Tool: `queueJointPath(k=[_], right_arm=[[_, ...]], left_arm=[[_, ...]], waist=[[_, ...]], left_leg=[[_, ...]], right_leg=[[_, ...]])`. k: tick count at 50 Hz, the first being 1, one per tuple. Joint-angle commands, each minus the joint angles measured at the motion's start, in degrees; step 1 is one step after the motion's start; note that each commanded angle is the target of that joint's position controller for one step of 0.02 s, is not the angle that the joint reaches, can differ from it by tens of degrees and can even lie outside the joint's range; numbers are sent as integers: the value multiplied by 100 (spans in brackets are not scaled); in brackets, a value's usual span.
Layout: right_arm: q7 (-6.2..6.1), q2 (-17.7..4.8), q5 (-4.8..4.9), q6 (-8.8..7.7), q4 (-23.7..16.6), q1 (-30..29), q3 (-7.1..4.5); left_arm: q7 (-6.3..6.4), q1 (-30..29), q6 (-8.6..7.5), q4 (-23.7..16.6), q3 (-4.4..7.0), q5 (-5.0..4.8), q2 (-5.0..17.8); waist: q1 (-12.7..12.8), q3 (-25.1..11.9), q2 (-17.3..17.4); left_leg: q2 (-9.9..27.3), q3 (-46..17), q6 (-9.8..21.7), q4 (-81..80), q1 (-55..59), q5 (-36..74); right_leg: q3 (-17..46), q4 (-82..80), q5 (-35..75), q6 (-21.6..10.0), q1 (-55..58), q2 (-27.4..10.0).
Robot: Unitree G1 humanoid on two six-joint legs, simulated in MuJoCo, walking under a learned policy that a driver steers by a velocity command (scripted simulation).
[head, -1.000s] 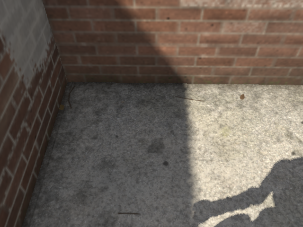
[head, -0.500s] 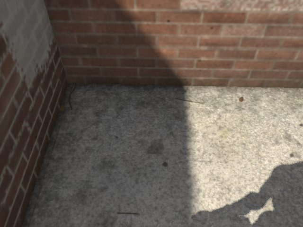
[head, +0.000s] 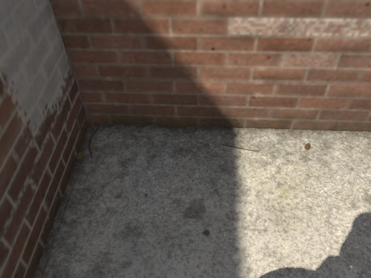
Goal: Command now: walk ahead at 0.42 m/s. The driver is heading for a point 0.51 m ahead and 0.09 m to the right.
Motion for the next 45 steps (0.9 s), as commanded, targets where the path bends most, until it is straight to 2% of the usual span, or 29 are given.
queueJointPath(k=[1,4,6,9,11,13,14,15,16,17,18,19,20,21,22,23,24,26,28,30,32,34,36,39,41,42,43,44,45], right_arm=[[47,-291,-57,9,-330,-191,-104],[63,-135,-101,44,-664,-1005,-37],[112,-87,-80,31,-833,-1514,18],[206,-140,-45,17,-1002,-2021,61],[275,-204,-30,-6,-1120,-2211,68],[328,-371,-28,-37,-1159,-2088,16],[331,-524,-35,-45,-1110,-1790,-54],[314,-726,-39,-42,-934,-1110,-170],[276,-983,-28,-17,-619,-69,-312],[208,-1437,-145,-3,-428,857,-431],[254,-1543,-200,-7,-354,1067,-395],[254,-1028,-161,-42,-392,782,-252],[228,-814,-145,-78,-468,253,-183],[227,-653,-179,-124,-547,-234,-125],[249,-464,-239,-168,-538,-492,-82],[260,-315,-304,-189,-485,-593,-42],[258,-250,-314,-194,-425,-563,-36],[196,-377,-295,-213,-329,-457,-65],[105,-536,-319,-212,-282,-317,-106],[27,-586,-338,-189,-255,-165,-117],[-13,-583,-346,-151,-256,-127,-81],[-70,-646,-256,-109,-220,-19,-63],[-104,-671,-225,-51,-78,266,-31],[-108,-932,-106,92,39,336,-97],[-127,-991,-59,172,19,110,-129],[-132,-959,-62,203,33,160,-116],[-125,-815,-267,182,-121,293,-36],[-1,-4,-351,144,-85,1136,233],[78,-428,-197,138,128,1074,116]], left_arm=[[73,191,-25,-197,4,42,611],[187,311,12,-248,26,51,822],[225,403,28,-297,47,38,894],[232,714,48,-241,89,-35,922],[236,795,82,-205,119,-72,915],[236,698,125,-238,171,-69,1002],[236,612,150,-274,203,-58,1091],[235,504,194,-307,217,-38,1126],[231,437,228,-368,176,-8,1040],[200,680,220,-513,58,52,670],[143,1280,74,-481,-154,-34,-96],[122,651,-61,-553,22,-231,569],[136,125,-122,-757,100,-338,831],[200,-113,-128,-810,126,-294,855],[245,-134,-63,-790,188,-213,805],[241,89,41,-740,203,-200,673],[236,209,135,-708,207,-217,529],[250,76,269,-788,229,-224,453],[252,-324,320,-961,265,-174,522],[207,-631,296,-1088,287,-134,538],[156,-873,255,-1173,276,-66,489],[118,-1321,226,-1372,188,14,307],[44,-1656,242,-1510,121,20,212],[-24,-1685,245,-1669,132,10,374],[-26,-1049,210,-1551,266,18,743],[10,-556,183,-1411,392,57,1071],[92,-67,205,-1325,467,220,1520],[140,-185,207,-1317,373,263,1558],[95,-10,214,-1353,239,192,1069]], waist=[[-96,547,-517],[5,699,-403],[125,763,-496],[243,891,-513],[204,946,-531],[2,761,-617],[-200,484,-752],[-588,37,-839],[-1062,-571,-814],[-1147,-1399,28],[-755,-2338,1408],[-906,-1776,885],[-774,-906,655],[-557,-541,125],[-352,-271,68],[-151,-219,245],[-78,-142,308],[-8,132,284],[-48,319,165],[-108,398,91],[-144,500,2],[-275,562,-30],[-409,469,-45],[-330,320,285],[92,-98,428],[339,-452,146],[411,-1301,-520],[-182,-2216,-1509],[68,-2702,-740]], left_leg=[[395,-132,-79,-517,-1345,596],[337,-18,-278,-1728,-1447,1176],[186,129,-315,-2539,-1160,1636],[41,230,-252,-3176,-956,1881],[23,156,-110,-3467,-981,1777],[-110,208,68,-3675,-603,1470],[-285,322,164,-3654,-77,1298],[-503,472,298,-3635,832,1185],[-524,434,467,-3578,2285,1188],[782,-1285,931,-3599,4297,603],[1965,-4151,1638,-4717,5441,-689],[1768,-4113,1298,-5143,4973,-1022],[1654,-3100,1020,-5217,4084,-593],[1498,-2368,875,-5367,3162,3],[1301,-1763,750,-5540,2454,453],[1148,-1329,669,-5698,2048,591],[1062,-1047,669,-5844,1842,633],[1023,-571,699,-6091,1604,825],[1040,-269,714,-6210,1707,1045],[1015,29,670,-6230,1951,1307],[829,505,614,-6118,1909,2344],[710,873,517,-5997,1852,3340],[805,931,500,-5718,2261,3852],[1028,843,477,-5131,3020,4510],[966,814,280,-4238,3320,5165],[659,931,16,-3297,3233,4766],[331,982,-243,-1754,1985,2670],[-492,546,-551,67,257,-2445],[-394,-541,-541,452,255,-2574]], right_leg=[[1413,-1518,1187,-768,464,-1424],[1074,-1653,1595,-803,337,-1382],[856,-1760,1570,-759,208,-1307],[704,-1772,1541,-748,437,-1422],[661,-1612,1785,-696,856,-1594],[576,-1215,2716,-586,1227,-1705],[520,-810,3768,-522,1345,-1714],[365,24,4759,-419,1305,-1590],[177,1287,4818,-236,729,-1314],[28,3339,2844,-22,-1039,-820],[690,5064,-1556,164,-2558,180],[1331,5697,-1549,41,-3122,-81],[1134,5738,-1064,-48,-3424,-370],[1045,5438,-477,-76,-3147,-697],[1037,5126,-158,-91,-2817,-893],[1106,4948,26,-117,-2446,-1032],[1101,4806,58,-132,-2313,-1073],[1090,4533,220,-101,-2524,-1113],[1185,4159,722,-20,-3041,-1111],[1238,3613,1303,49,-3421,-1034],[1030,2757,1833,117,-3195,-866],[533,1892,2192,141,-2749,-701],[275,1463,2243,125,-2584,-575],[233,1003,1561,-36,-2471,-419],[87,536,1496,-224,-1667,-144],[141,-1,2633,-337,-828,-92],[1151,685,5577,-664,984,-1034],[3008,959,7367,-1994,2681,-2523],[3243,550,6220,-2062,2392,-2403]])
